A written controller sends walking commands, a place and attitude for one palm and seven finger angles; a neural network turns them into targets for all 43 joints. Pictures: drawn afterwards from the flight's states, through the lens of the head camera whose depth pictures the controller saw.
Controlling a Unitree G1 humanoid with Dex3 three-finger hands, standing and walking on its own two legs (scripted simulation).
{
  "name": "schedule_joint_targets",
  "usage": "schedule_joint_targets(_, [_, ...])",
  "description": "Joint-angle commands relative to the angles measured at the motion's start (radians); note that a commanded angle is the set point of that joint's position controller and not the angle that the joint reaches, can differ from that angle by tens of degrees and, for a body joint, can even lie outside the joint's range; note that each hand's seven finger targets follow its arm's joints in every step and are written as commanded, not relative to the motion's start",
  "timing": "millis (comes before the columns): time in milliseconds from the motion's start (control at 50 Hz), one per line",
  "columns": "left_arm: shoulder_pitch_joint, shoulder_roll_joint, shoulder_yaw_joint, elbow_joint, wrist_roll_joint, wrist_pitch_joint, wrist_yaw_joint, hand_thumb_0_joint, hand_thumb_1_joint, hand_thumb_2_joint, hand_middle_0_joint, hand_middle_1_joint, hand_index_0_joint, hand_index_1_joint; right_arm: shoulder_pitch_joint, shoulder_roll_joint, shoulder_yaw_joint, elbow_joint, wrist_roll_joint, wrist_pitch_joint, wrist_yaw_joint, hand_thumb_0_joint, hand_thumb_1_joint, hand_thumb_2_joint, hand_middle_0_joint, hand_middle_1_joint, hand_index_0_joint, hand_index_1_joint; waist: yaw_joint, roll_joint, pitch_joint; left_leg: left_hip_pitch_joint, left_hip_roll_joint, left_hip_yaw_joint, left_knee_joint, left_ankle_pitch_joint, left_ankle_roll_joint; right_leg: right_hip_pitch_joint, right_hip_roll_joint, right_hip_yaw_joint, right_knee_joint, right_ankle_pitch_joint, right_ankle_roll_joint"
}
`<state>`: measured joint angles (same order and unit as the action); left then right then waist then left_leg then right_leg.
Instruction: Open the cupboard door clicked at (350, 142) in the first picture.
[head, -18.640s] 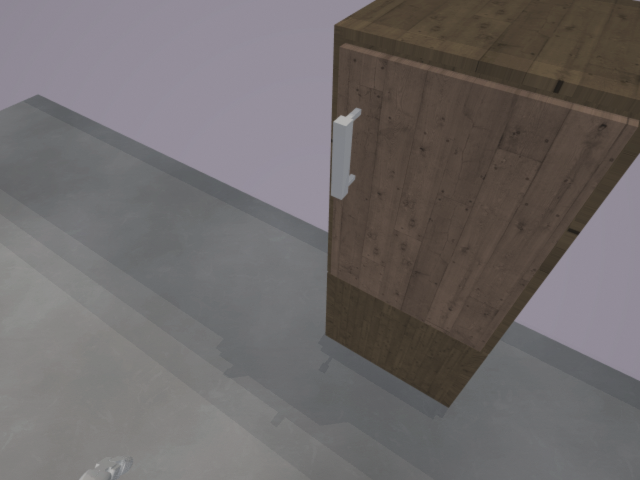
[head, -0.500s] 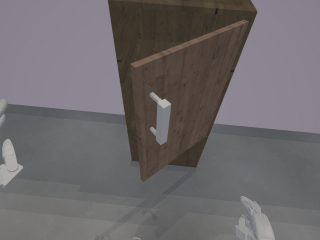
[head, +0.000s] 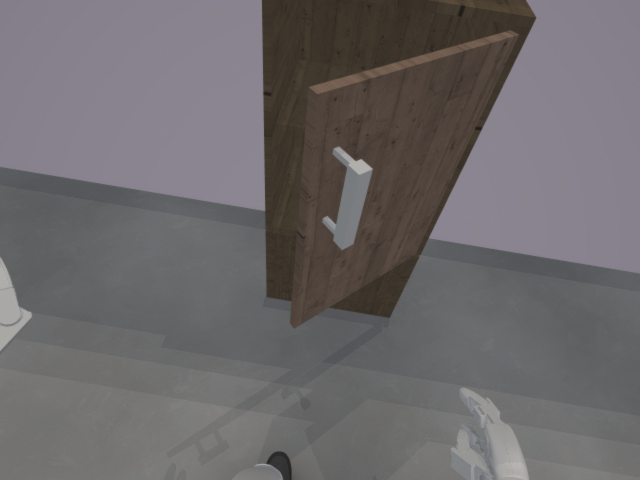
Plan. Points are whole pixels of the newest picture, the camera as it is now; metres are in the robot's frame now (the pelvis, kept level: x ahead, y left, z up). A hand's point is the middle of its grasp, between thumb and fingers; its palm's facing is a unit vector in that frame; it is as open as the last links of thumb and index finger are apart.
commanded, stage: step back with the hand held close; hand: left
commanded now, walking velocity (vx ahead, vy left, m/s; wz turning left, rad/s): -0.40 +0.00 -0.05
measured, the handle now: (342, 199) +0.49 +0.02 +0.07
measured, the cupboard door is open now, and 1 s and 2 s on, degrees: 44 44 44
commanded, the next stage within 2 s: stop stepping back and stand still in 0.06 s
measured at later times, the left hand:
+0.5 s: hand out of the picture +0.06 +0.24 +0.17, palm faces +0.30 -0.82 -0.49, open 7.4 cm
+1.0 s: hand out of the picture +0.03 +0.25 +0.18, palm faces +0.37 -0.75 -0.55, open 7.4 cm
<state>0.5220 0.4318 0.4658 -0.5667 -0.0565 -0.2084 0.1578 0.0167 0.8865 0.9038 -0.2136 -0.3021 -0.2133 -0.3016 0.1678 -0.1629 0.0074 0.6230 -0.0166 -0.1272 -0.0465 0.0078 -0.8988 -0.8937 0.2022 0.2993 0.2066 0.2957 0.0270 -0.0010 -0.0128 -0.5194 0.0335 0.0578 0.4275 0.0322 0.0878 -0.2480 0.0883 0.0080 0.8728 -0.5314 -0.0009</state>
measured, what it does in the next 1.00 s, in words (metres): walks backwards: right foot, then left foot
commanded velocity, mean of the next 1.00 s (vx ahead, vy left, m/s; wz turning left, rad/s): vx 0.14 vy -0.01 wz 0.00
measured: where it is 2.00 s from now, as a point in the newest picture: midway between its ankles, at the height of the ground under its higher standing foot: outside the picture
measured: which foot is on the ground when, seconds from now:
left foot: down 0.00-0.14, up 0.16-0.22, down 0.24-0.40, up 0.42-0.64, down 0.66-0.96, up 0.98-1.00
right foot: up 0.00-0.10, down 0.12-0.24, up 0.26-0.40, down 0.42-0.66, up 0.68-0.94, down 0.96-1.00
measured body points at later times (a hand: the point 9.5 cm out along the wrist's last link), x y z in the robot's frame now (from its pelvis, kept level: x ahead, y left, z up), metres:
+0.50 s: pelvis -0.14 +0.00 +0.00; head -0.16 +0.03 +0.45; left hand +0.04 +0.28 +0.20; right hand -0.03 -0.27 -0.08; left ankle -0.06 +0.08 -0.65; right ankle -0.13 -0.10 -0.73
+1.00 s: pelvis -0.19 +0.00 +0.00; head -0.19 -0.01 +0.45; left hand +0.00 +0.29 +0.21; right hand -0.07 -0.23 -0.11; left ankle -0.19 +0.14 -0.71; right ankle -0.19 -0.08 -0.73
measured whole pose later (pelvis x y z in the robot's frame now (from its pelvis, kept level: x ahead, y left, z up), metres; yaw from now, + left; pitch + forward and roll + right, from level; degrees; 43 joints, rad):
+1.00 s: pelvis -0.19 +0.00 +0.00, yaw -5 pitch +0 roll -1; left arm 0.56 0.45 0.45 -0.48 -0.01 -0.20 0.14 0.01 0.88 0.90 -0.22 -0.30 -0.22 -0.30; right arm 0.26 -0.17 0.01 0.68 -0.01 -0.10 -0.07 0.01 -0.90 -0.89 0.21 0.30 0.21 0.30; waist 0.01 0.03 -0.01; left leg -0.35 0.06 -0.01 0.77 -0.42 0.01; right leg -0.28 0.02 -0.11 0.59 -0.31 -0.05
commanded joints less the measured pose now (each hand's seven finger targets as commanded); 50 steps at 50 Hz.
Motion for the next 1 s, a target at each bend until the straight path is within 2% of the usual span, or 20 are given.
schedule_joint_targets(0, [-0.074,0.145,0.048,-0.242,-0.022,-0.067,0.005,0.0,0.9,0.9,-0.2,-0.3,-0.2,-0.3,-0.07,-0.164,-0.06,-0.111,0.002,-0.058,0.003,0.0,-0.9,-0.9,0.2,0.3,0.2,0.3,-0.013,0.251,-0.211,0.262,0.2,-0.214,-0.326,-0.435,-0.096,0.072,0.014,-0.066,-0.299,-0.072,-0.038])
schedule_joint_targets(40, [-0.058,0.187,0.081,-0.256,-0.024,-0.086,0.002,0.0,0.9,0.9,-0.2,-0.3,-0.2,-0.3,-0.063,-0.151,-0.064,-0.099,0.002,-0.047,0.012,0.0,-0.9,-0.9,0.2,0.3,0.2,0.3,-0.004,0.206,-0.255,0.38,0.148,-0.149,-0.197,-0.254,-0.167,0.054,-0.034,-0.03,-0.551,0.027,-0.075])
schedule_joint_targets(100, [-0.083,0.287,0.161,-0.276,-0.028,-0.124,0.003,0.0,0.9,0.9,-0.2,-0.3,-0.2,-0.3,-0.115,-0.132,-0.043,-0.111,0.019,-0.027,-0.006,0.0,-0.9,-0.9,0.2,0.3,0.2,0.3,0.006,-0.12,-0.178,0.386,0.006,-0.051,0.3,-0.291,-0.115,-0.137,-0.332,0.218,-0.661,0.542,-0.095])
schedule_joint_targets(160, [-0.093,0.256,0.148,-0.252,-0.015,-0.105,-0.018,0.0,0.9,0.9,-0.2,-0.3,-0.2,-0.3,-0.101,-0.135,-0.041,-0.125,0.027,-0.05,-0.028,0.0,-0.9,-0.9,0.2,0.3,0.2,0.3,-0.029,-0.192,-0.234,0.289,-0.042,-0.04,0.278,-0.204,-0.107,0.062,-0.263,0.033,-0.402,0.96,-0.063])
schedule_joint_targets(200, [0.012,0.223,0.143,-0.227,-0.032,-0.033,-0.032,0.0,0.9,0.9,-0.2,-0.3,-0.2,-0.3,-0.067,-0.163,-0.052,-0.136,0.028,-0.027,-0.04,0.0,-0.9,-0.9,0.2,0.3,0.2,0.3,-0.056,0.134,-0.307,0.608,0.006,-0.13,0.109,0.373,-0.031,-0.076,-0.067,-0.09,-0.164,0.694,0.042])
schedule_joint_targets(220, [-0.014,0.222,0.139,-0.227,-0.032,-0.03,-0.032,0.0,0.9,0.9,-0.2,-0.3,-0.2,-0.3,-0.081,-0.175,-0.047,-0.139,0.023,-0.038,-0.031,0.0,-0.9,-0.9,0.2,0.3,0.2,0.3,-0.043,0.335,-0.293,0.596,0.134,-0.314,-0.018,0.47,0.049,-0.109,0.015,-0.056,-0.007,0.16,0.045])
schedule_joint_targets(280, [-0.001,0.218,0.147,-0.095,-0.023,-0.022,-0.011,0.0,0.9,0.9,-0.2,-0.3,-0.2,-0.3,-0.092,-0.172,-0.027,-0.129,0.014,-0.061,-0.019,0.0,-0.9,-0.9,0.2,0.3,0.2,0.3,-0.015,0.273,-0.063,0.036,0.178,-0.409,-0.383,-0.743,-0.006,0.091,0.007,-0.025,0.03,-0.115,-0.017])
schedule_joint_targets(340, [0.109,0.217,0.156,-0.094,-0.023,-0.015,-0.008,0.0,0.9,0.9,-0.2,-0.3,-0.2,-0.3,-0.076,-0.159,-0.044,-0.157,0.01,-0.032,-0.018,0.0,-0.9,-0.9,0.2,0.3,0.2,0.3,0.0,0.28,-0.076,-0.129,0.034,-0.157,-0.295,-0.686,-0.125,0.317,0.045,-0.154,-0.256,-0.071,-0.043])
schedule_joint_targets(360, [0.147,0.205,0.134,-0.115,-0.017,-0.017,-0.015,0.0,0.9,0.9,-0.2,-0.3,-0.2,-0.3,-0.076,-0.143,-0.044,-0.165,0.019,-0.018,-0.015,0.0,-0.9,-0.9,0.2,0.3,0.2,0.3,0.0,0.151,-0.064,-0.137,-0.037,-0.06,-0.042,-0.63,-0.131,0.261,-0.051,-0.072,-0.418,-0.058,-0.07])
schedule_joint_targets(380, [0.148,0.222,0.125,-0.16,-0.005,-0.012,-0.02,0.0,0.9,0.9,-0.2,-0.3,-0.2,-0.3,-0.069,-0.133,-0.055,-0.166,0.029,0.002,-0.013,0.0,-0.9,-0.9,0.2,0.3,0.2,0.3,-0.011,-0.19,-0.016,0.047,-0.136,0.009,0.49,-0.509,-0.147,-0.154,-0.287,0.19,-0.688,-0.193,-0.102])
schedule_joint_targets(400, [0.086,0.228,0.11,-0.231,0.003,-0.012,-0.023,0.0,0.9,0.9,-0.2,-0.3,-0.2,-0.3,-0.09,-0.165,-0.069,-0.153,0.02,0.018,-0.021,0.0,-0.9,-0.9,0.2,0.3,0.2,0.3,-0.023,-0.273,0.046,0.021,-0.137,-0.081,0.865,-0.467,-0.141,-0.465,-0.49,0.511,-0.841,-0.345,-0.147])
schedule_joint_targets(440, [-0.094,0.268,0.143,-0.284,0.009,-0.01,-0.028,0.0,0.9,0.9,-0.2,-0.3,-0.2,-0.3,-0.081,-0.139,-0.056,-0.108,0.003,0.017,-0.01,0.0,-0.9,-0.9,0.2,0.3,0.2,0.3,-0.065,-0.228,0.005,-0.015,-0.075,-0.109,1.085,-0.357,-0.143,-0.565,-0.455,0.382,-0.82,-0.431,-0.15])
schedule_joint_targets(580, [-0.256,0.164,0.024,-0.105,0.059,-0.058,0.028,0.0,0.9,0.9,-0.2,-0.3,-0.2,-0.3,0.001,-0.153,-0.041,-0.066,-0.005,-0.08,-0.081,0.0,-0.9,-0.9,0.2,0.3,0.2,0.3,-0.054,0.029,-0.064,0.286,-0.034,0.058,0.031,-0.452,-0.044,-0.091,-0.264,0.069,-0.481,-0.049,-0.088])
schedule_joint_targets(600, [-0.266,0.157,0.013,-0.104,0.055,-0.061,0.035,0.0,0.9,0.9,-0.2,-0.3,-0.2,-0.3,0.026,-0.163,-0.044,-0.08,-0.002,-0.089,-0.086,0.0,-0.9,-0.9,0.2,0.3,0.2,0.3,-0.059,0.117,-0.073,0.337,-0.034,0.023,-0.091,-0.482,-0.041,-0.073,-0.204,0.034,-0.342,-0.024,-0.059])
schedule_joint_targets(640, [-0.197,0.153,0.017,-0.132,0.06,-0.063,0.039,0.0,0.9,0.9,-0.2,-0.3,-0.2,-0.3,0.027,-0.183,-0.059,-0.128,0.013,-0.091,-0.073,0.0,-0.9,-0.9,0.2,0.3,0.2,0.3,-0.044,0.373,-0.024,0.42,0.303,-0.472,-0.208,-0.596,0.083,-0.364,-0.091,-0.077,0.102,0.009,0.007])
schedule_joint_targets(720, [-0.031,0.179,0.095,-0.159,0.048,-0.063,0.002,0.0,0.9,0.9,-0.2,-0.3,-0.2,-0.3,-0.009,-0.162,-0.066,-0.102,0.008,-0.073,-0.024,0.0,-0.9,-0.9,0.2,0.3,0.2,0.3,-0.057,0.108,0.045,0.301,0.302,-0.439,-0.182,-0.299,0.138,-0.401,-0.141,-0.008,0.169,0.158,0.017])
schedule_joint_targets(880, [-0.003,0.174,0.108,-0.092,0.037,-0.047,0.014,0.0,0.9,0.9,-0.2,-0.3,-0.2,-0.3,-0.021,-0.162,-0.057,-0.106,0.001,-0.035,-0.041,0.0,-0.9,-0.9,0.2,0.3,0.2,0.3,-0.038,0.191,0.002,0.078,0.19,-0.154,-0.086,-0.515,0.04,0.099,-0.054,-0.154,-0.286,0.108,0.003])
schedule_joint_targets(920, [-0.039,0.183,0.103,-0.034,0.042,-0.031,0.016,0.0,0.9,0.9,-0.2,-0.3,-0.2,-0.3,-0.021,-0.149,-0.059,-0.099,0.01,-0.018,-0.041,0.0,-0.9,-0.9,0.2,0.3,0.2,0.3,-0.033,-0.035,-0.017,-0.027,0.091,-0.072,0.212,-0.516,-0.012,0.234,-0.157,0.042,-0.481,0.105,-0.06])
schedule_joint_targets(940, [-0.035,0.2,0.104,-0.008,0.041,-0.016,0.016,0.0,0.9,0.9,-0.2,-0.3,-0.2,-0.3,-0.02,-0.136,-0.063,-0.111,0.021,-0.014,-0.038,0.0,-0.9,-0.9,0.2,0.3,0.2,0.3,-0.038,-0.268,-0.044,-0.13,-0.029,-0.015,0.49,-0.527,-0.053,0.244,-0.369,0.422,-0.607,0.131,-0.155])
schedule_joint_targets(980, [-0.119,0.213,0.115,-0.036,0.027,-0.047,0.017,0.0,0.9,0.9,-0.2,-0.3,-0.2,-0.3,-0.033,-0.155,-0.067,-0.09,0.015,-0.037,-0.036,0.0,-0.9,-0.9,0.2,0.3,0.2,0.3,-0.045,-0.179,-0.053,-0.153,-0.011,-0.083,0.733,-0.502,-0.085,0.21,-0.469,0.437,-0.598,0.432,-0.209])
